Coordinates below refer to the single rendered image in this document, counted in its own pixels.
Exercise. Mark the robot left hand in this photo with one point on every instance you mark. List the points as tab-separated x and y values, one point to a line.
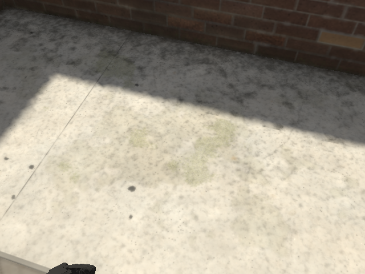
64	268

